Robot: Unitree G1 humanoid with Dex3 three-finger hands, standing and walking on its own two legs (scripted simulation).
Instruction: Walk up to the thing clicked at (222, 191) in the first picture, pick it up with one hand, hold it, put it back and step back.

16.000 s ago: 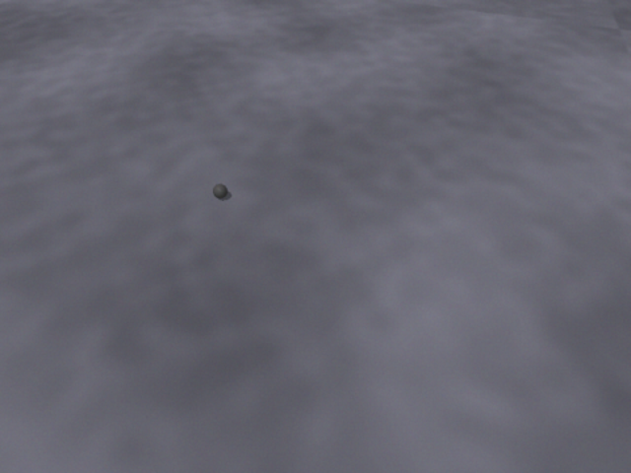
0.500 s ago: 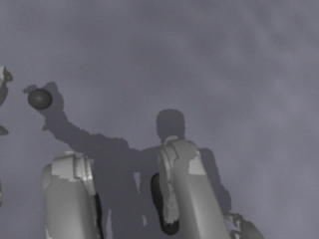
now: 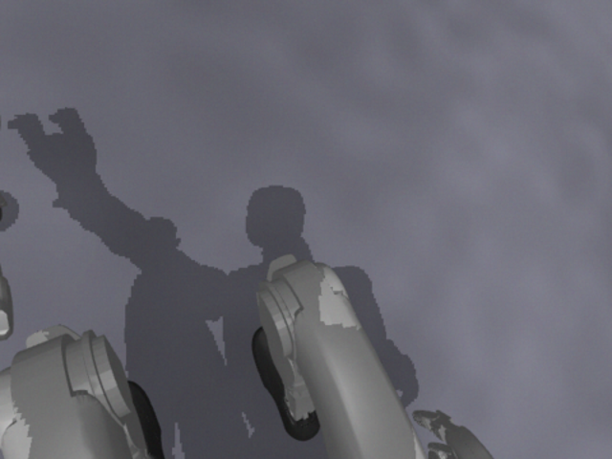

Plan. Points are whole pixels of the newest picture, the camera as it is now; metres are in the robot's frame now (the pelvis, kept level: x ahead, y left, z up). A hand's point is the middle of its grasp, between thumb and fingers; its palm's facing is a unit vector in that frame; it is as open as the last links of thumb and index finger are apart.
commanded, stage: approach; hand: left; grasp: from above
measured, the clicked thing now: out of the picture +0.49 +0.30 -0.29
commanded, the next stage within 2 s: rest palm in 0.06 s
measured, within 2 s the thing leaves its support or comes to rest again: neither
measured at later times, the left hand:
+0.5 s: hand out of the picture +0.44 +0.32 -0.22, palm faces -0.53 -0.13 -0.84, open 14.0 cm
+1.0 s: hand out of the picture +0.48 +0.30 -0.24, palm faces -0.48 -0.11 -0.87, open 14.1 cm
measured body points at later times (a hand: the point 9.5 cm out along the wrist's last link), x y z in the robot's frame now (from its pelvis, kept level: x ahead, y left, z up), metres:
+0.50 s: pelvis +0.00 +0.01 +0.00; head +0.26 +0.12 +0.34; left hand +0.46 +0.32 -0.17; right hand +0.06 -0.27 -0.08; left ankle +0.07 +0.13 -0.29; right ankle +0.10 -0.11 -0.29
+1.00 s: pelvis +0.00 +0.00 -0.01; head +0.29 +0.07 +0.32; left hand +0.50 +0.30 -0.19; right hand +0.01 -0.24 -0.10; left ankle +0.07 +0.13 -0.29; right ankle +0.10 -0.11 -0.29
